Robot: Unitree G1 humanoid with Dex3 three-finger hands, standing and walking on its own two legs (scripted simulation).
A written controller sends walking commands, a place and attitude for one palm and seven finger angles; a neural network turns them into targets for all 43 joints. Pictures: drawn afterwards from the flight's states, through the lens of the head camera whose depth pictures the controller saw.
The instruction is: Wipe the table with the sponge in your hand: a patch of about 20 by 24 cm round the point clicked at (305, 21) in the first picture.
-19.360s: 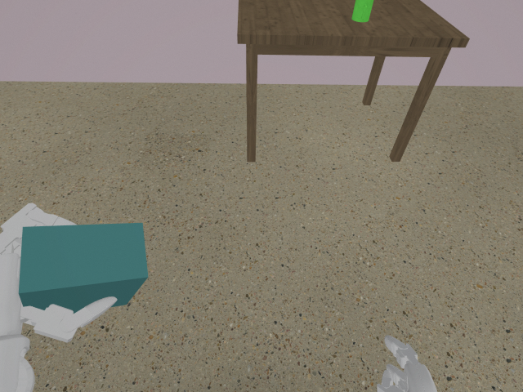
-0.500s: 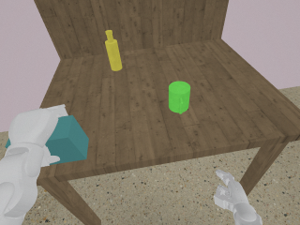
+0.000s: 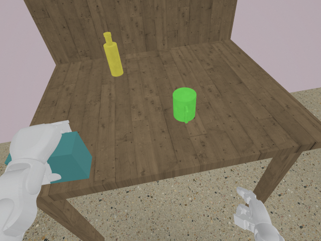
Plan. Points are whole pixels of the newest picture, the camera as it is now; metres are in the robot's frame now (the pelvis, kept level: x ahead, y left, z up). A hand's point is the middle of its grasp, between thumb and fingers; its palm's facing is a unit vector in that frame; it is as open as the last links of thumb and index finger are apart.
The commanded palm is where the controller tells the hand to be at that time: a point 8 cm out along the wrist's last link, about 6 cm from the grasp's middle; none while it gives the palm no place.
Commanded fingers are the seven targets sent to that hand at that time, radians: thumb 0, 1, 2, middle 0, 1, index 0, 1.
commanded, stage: move the sponge above the wiping area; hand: left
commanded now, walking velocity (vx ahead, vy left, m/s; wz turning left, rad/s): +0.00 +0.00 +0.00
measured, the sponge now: (57, 163) +0.23 +0.31 +0.09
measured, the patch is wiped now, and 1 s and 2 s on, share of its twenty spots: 0.00 0.00 0.00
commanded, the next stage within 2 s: lower the sponge onto the table in 1.86 s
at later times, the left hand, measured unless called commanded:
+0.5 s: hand (54, 151) +0.24 +0.31 +0.12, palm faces +0.05 -0.03 -1.00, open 10.3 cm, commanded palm +0.22 +0.30 +0.19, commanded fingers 0.00 0.10 1.30 -1.20 -1.60 -1.20 -1.60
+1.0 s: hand (61, 148) +0.27 +0.31 +0.10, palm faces +0.01 -0.02 -1.00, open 10.3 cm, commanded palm +0.25 +0.30 +0.17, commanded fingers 0.00 0.10 1.30 -1.20 -1.60 -1.20 -1.60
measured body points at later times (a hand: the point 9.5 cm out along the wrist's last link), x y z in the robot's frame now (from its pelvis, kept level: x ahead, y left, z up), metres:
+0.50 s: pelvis +0.01 +0.01 +0.00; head +0.00 -0.03 +0.45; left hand +0.24 +0.31 +0.17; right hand +0.25 -0.19 -0.08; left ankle +0.06 +0.11 -0.74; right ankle +0.00 -0.08 -0.74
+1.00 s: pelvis +0.01 +0.01 +0.00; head +0.00 -0.03 +0.45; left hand +0.26 +0.31 +0.15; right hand +0.24 -0.19 -0.09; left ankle +0.06 +0.11 -0.74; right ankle +0.00 -0.08 -0.74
